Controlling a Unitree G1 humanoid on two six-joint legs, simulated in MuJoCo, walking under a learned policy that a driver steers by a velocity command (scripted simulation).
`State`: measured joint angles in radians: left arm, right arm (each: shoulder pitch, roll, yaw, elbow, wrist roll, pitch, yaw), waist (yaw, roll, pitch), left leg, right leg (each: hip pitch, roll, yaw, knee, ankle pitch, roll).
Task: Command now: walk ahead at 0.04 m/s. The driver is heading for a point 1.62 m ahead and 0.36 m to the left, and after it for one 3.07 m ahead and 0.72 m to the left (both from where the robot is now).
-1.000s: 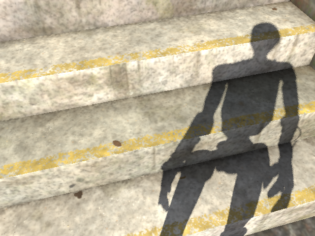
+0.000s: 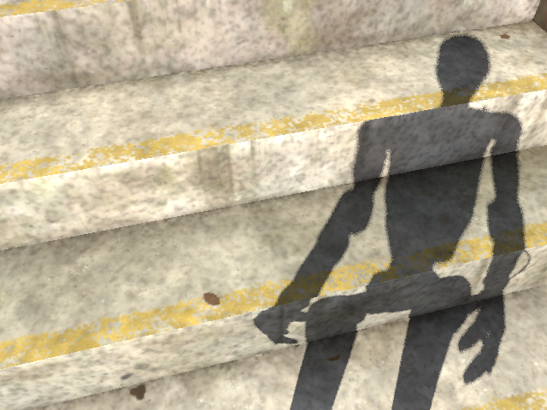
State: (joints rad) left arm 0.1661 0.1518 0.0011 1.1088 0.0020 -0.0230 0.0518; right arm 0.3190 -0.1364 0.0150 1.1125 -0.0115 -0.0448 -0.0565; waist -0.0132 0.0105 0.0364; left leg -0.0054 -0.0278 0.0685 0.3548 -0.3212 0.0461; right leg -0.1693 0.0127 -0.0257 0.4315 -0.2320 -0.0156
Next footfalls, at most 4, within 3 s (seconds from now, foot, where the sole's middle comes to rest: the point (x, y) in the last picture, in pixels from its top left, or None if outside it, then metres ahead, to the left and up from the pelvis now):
1.34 left None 0.17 0.08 -0.78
1.84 right None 0.45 -0.16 -0.59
2.44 left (226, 260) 0.70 0.13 -0.41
2.98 right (215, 102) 0.99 0.15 -0.22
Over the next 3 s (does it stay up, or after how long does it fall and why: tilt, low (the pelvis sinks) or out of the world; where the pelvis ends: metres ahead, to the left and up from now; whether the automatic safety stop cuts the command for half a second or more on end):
stays up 0.84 0.14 0.42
